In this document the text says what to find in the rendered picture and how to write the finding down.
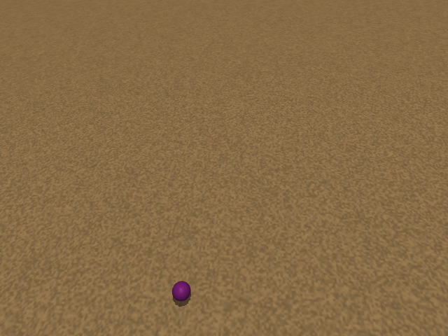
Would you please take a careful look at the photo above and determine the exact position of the ball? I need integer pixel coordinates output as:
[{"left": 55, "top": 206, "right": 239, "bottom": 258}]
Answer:
[{"left": 172, "top": 281, "right": 190, "bottom": 301}]

